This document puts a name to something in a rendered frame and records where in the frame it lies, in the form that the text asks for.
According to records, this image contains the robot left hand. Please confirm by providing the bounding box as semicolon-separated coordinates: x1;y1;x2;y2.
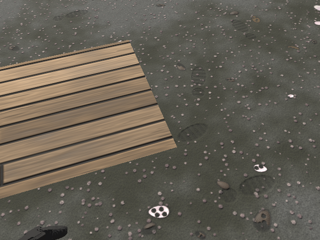
18;225;68;240

